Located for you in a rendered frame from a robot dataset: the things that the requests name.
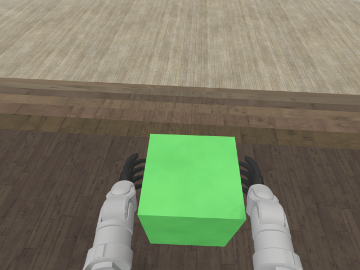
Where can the left robot hand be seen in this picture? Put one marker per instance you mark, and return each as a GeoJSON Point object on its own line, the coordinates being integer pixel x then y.
{"type": "Point", "coordinates": [129, 171]}

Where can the carton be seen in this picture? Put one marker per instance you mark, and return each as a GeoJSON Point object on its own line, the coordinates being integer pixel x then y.
{"type": "Point", "coordinates": [191, 191]}

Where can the right robot hand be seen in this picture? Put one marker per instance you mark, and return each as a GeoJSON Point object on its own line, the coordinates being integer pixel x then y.
{"type": "Point", "coordinates": [254, 175]}

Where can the right robot forearm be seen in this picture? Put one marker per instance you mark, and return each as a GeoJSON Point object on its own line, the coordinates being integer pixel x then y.
{"type": "Point", "coordinates": [270, 231]}

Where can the left robot forearm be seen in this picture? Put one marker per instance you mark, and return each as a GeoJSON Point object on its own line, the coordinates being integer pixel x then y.
{"type": "Point", "coordinates": [112, 243]}

